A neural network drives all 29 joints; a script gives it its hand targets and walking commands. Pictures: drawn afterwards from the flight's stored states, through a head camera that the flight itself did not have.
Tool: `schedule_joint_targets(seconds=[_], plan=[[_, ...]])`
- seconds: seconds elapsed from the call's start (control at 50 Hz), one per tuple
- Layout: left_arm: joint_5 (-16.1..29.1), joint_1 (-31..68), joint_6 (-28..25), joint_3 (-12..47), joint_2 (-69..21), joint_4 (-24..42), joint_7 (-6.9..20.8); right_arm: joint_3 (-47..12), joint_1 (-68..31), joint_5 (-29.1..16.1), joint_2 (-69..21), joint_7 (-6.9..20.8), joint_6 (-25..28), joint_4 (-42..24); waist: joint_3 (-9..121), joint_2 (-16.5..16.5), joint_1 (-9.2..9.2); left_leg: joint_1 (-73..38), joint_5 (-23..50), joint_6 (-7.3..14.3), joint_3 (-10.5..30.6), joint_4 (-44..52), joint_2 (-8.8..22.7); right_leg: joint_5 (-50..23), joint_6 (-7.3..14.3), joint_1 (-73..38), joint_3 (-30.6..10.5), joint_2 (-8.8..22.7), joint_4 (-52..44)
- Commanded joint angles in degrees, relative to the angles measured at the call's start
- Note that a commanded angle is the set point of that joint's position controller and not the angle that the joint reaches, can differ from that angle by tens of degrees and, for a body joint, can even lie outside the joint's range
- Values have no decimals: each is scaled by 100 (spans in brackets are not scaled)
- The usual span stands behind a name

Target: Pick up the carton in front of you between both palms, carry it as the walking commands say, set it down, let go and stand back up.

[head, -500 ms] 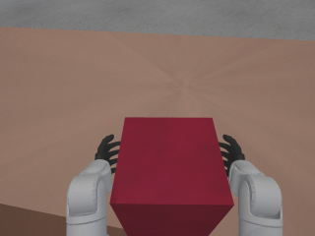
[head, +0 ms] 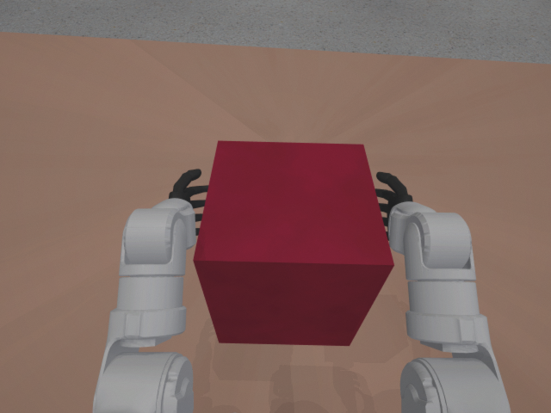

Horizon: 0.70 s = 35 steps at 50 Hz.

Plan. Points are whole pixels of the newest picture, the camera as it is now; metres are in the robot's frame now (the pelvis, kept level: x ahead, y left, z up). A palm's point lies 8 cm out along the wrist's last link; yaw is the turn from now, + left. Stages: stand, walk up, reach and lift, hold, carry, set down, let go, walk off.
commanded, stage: carry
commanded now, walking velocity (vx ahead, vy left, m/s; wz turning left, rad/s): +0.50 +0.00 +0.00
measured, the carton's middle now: (287, 249) +0.35 +0.00 +0.02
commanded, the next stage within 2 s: none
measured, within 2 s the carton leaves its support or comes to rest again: neither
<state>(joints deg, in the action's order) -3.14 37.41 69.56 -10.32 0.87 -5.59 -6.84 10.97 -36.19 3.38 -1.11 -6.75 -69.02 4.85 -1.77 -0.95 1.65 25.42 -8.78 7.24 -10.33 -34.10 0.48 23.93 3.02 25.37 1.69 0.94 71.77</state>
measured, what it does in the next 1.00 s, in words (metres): goes down: right foot, then left foot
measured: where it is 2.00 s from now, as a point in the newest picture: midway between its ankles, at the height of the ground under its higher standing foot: (256, 235)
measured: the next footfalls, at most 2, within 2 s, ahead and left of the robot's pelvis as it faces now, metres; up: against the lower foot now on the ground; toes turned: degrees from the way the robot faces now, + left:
right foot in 0.32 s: +0.39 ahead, -0.06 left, -0.03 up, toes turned -3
left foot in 0.78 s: +0.69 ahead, +0.08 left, -0.05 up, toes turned +5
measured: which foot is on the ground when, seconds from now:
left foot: down 0.00-0.34, up 0.36-0.76, down 0.78-1.00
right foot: up 0.00-0.30, down 0.32-0.78, up 0.80-1.00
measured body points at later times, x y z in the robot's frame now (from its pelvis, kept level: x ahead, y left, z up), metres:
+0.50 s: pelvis +0.34 -0.02 -0.02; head +0.42 -0.02 +0.42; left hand +0.70 +0.16 +0.06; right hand +0.73 -0.14 +0.06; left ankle +0.26 +0.11 -0.65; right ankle +0.36 -0.06 -0.75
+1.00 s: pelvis +0.66 +0.04 -0.04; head +0.72 +0.05 +0.40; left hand +1.03 +0.18 +0.03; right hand +1.01 -0.12 +0.03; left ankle +0.65 +0.08 -0.78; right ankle +0.66 -0.10 -0.70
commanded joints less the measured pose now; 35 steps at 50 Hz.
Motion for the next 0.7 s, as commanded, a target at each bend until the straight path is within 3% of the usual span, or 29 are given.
schedule_joint_targets(seconds=[0.0,0.08,0.16,0.22,0.26,0.28,0.3,0.32,0.34,0.36,0.38,0.4,0.42,0.46,0.52,0.56,0.64,0.68], plan=[[2446,4175,-295,3689,-6507,775,1142,-3742,-4613,-2792,-6257,1389,263,-971,2933,644,45,-3167,2189,387,2081,1077,1571,-426,5,1293,-196,250,-271],[2261,3836,-391,3695,-6598,845,1021,-3770,-4356,-2718,-6351,1355,292,-1059,3057,683,166,-3723,3309,447,1587,794,1379,-700,-29,1829,70,155,-1186],[2147,3769,-414,3859,-6437,1242,993,-3933,-4110,-2627,-6229,1362,304,-1322,2846,766,318,-3865,3980,256,1005,566,885,-2024,-41,1623,473,-146,-2860],[2086,3614,-317,3918,-6160,1472,1019,-4007,-3808,-2563,-6007,1341,264,-1451,2613,816,443,-3694,3978,145,703,351,607,-2926,10,791,854,-470,-4408],[1994,3300,-229,3869,-5922,1390,1073,-4055,-3643,-2522,-5847,1342,210,-1391,2757,862,153,-3369,4164,-63,562,-412,625,-3458,201,-478,883,-534,-4928],[1948,3150,-196,3831,-5816,1340,1107,-4104,-3612,-2525,-5792,1358,183,-1318,2944,748,-126,-2970,3880,-215,353,-1180,572,-3894,264,-1436,848,-397,-5142],[1930,3059,-156,3769,-5704,1303,1159,-4141,-3603,-2517,-5698,1370,167,-1226,3041,405,-342,-2028,2414,-321,383,-2021,432,-4448,226,-2453,334,214,-4907],[1951,3070,-112,3680,-5576,1192,1207,-4163,-3620,-2497,-5675,1382,122,-1120,3422,-581,-283,-634,-972,-384,484,-2868,91,-7043,392,-3903,-992,1421,-3692],[1850,2971,-102,3576,-5386,933,1232,-4088,-3533,-2499,-5760,1367,46,-1018,4014,-1739,-541,1055,-2606,-600,931,-4547,-536,-6356,1536,-5288,-2743,2194,-3759],[1991,2843,-96,3632,-5567,864,1286,-4056,-3594,-2448,-5711,1348,27,-1070,4137,-1486,-641,1684,-2589,-493,1195,-5085,-312,-4435,1725,-5354,-3086,2219,-4099],[2142,3130,-117,3753,-5834,1066,1346,-4084,-3849,-2428,-5819,1339,41,-1135,3706,-911,-690,1926,-2238,-401,1273,-4875,-124,-3744,1491,-4830,-2774,1849,-4335],[2311,3582,-133,3875,-6044,1285,1391,-4053,-4031,-2410,-5931,1316,85,-1195,3269,-327,-624,1928,-1869,-417,1250,-4436,-30,-3944,1287,-4286,-2430,1703,-4474],[2495,3934,-152,3995,-6233,1451,1426,-4017,-4080,-2374,-5977,1276,128,-1245,3068,-82,-561,1801,-1625,-441,1196,-4065,40,-4172,1189,-3885,-2155,1618,-4565],[2771,4280,-207,4157,-6419,1652,1461,-3969,-3997,-2270,-6029,1183,194,-1282,3058,-125,-480,1462,-1394,-483,1109,-3442,88,-4176,964,-3503,-1759,1430,-4662],[2895,4174,-253,4181,-6415,1682,1482,-3919,-3674,-2057,-5924,1039,270,-1250,3044,-444,-539,1690,-1205,-513,871,-2580,66,-5073,902,-3676,-1299,1264,-4517],[2877,3986,-252,4138,-6325,1598,1500,-3903,-3517,-1939,-5813,973,289,-1270,3012,-543,-609,1767,-628,-526,718,-2009,14,-5606,852,-3757,-1037,1122,-4435],[2739,3562,-232,4047,-6185,1247,1552,-3882,-3338,-1769,-5617,957,246,-1169,2694,-533,-736,1169,743,-567,217,-116,-333,-5766,668,-3593,-368,586,-4245],[2627,3374,-249,3976,-6123,956,1566,-3855,-3300,-1744,-5554,1017,209,-996,2531,-654,-715,370,1366,-419,60,651,-464,-5633,577,-3252,-167,528,-4105]])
